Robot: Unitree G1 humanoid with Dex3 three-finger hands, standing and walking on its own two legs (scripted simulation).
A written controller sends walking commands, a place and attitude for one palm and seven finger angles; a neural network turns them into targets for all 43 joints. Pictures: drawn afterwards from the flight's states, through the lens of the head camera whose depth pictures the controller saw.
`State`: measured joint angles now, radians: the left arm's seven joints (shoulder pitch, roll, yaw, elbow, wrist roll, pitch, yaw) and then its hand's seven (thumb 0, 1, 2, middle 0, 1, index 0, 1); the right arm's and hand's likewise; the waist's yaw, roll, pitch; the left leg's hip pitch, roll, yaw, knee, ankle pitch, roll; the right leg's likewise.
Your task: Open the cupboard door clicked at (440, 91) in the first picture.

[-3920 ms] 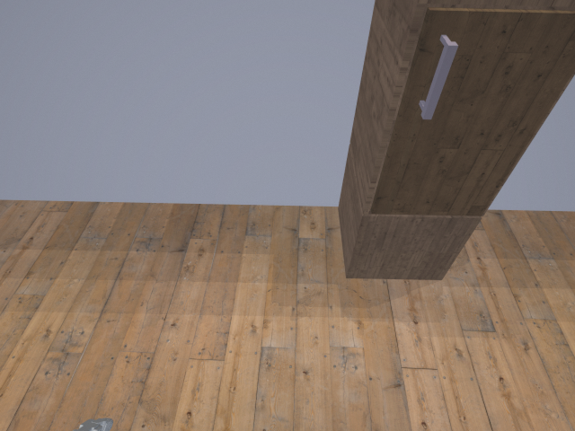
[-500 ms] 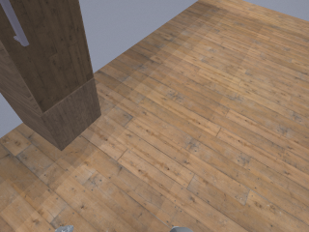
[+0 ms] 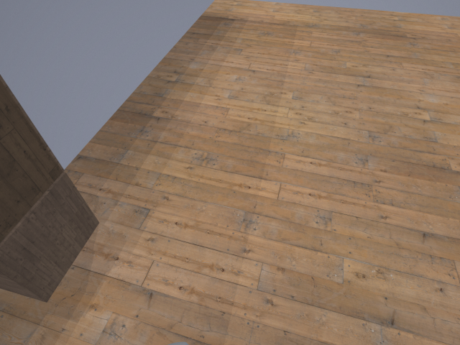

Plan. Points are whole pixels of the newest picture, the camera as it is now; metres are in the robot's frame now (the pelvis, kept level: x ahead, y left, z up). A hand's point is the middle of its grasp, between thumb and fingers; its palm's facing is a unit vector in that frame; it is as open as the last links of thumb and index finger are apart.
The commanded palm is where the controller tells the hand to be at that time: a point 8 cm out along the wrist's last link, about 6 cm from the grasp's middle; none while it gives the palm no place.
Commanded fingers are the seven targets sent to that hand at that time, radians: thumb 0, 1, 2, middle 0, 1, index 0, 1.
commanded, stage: walk to a spot facing it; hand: left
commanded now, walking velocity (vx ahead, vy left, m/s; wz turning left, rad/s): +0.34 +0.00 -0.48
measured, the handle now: out of the picture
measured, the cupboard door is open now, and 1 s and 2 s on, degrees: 0 0 0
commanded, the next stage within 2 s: turn to face it in 1.02 s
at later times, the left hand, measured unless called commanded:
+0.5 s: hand (131, 281) +0.28 +0.25 -0.16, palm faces -0.20 -0.97 -0.16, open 7.4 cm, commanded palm none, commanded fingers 0.00 0.90 0.90 -0.20 -0.30 -0.20 -0.30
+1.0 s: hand (235, 188) +0.56 +0.02 -0.16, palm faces -0.54 -0.82 -0.18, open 7.3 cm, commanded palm none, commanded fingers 0.00 0.90 0.90 -0.20 -0.30 -0.20 -0.30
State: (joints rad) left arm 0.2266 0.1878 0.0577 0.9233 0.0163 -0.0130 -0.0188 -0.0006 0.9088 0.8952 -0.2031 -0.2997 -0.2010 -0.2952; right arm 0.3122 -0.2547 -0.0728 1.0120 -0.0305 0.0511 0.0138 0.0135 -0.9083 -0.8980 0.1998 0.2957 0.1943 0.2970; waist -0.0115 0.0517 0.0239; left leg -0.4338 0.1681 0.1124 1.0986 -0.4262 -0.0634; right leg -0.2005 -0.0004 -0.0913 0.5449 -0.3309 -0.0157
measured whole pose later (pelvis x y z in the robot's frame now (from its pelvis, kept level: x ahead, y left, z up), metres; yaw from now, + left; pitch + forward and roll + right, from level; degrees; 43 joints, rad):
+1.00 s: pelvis +0.36 -0.07 -0.01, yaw -33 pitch -1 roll +0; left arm 0.12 0.18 0.06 0.95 0.01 -0.04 -0.02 0.00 0.91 0.90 -0.20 -0.30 -0.20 -0.30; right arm 0.36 -0.15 -0.05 1.04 -0.02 -0.01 -0.01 0.01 -0.91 -0.90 0.20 0.30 0.20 0.30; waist -0.04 0.00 0.10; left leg -0.38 0.18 0.09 1.35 -0.39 -0.06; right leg -0.36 0.04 -0.13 0.62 -0.25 -0.10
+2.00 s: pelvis +0.51 -0.16 +0.00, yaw -13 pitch +2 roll +0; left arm 0.15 0.21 0.06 0.87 0.01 0.03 0.02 0.00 0.91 0.90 -0.20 -0.30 -0.20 -0.30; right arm 0.27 -0.22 -0.11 0.94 -0.02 0.07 0.01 0.01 -0.91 -0.90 0.20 0.30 0.20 0.30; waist -0.05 0.05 0.01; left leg -0.46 -0.12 -0.14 0.59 -0.25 -0.01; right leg -0.23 0.00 -0.01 0.50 -0.30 -0.01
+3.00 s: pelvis +0.55 -0.19 +0.01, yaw +27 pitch -1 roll +2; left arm 0.20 0.17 0.02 0.84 0.02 0.02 0.02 0.00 0.91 0.89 -0.21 -0.30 -0.20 -0.30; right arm 0.19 -0.27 -0.10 0.92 -0.02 0.09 0.04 0.01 -0.91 -0.90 0.20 0.30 0.19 0.30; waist -0.03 0.05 0.08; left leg -0.48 0.01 0.00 1.17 -0.40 -0.07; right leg -0.24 -0.11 -0.18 0.54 -0.29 -0.02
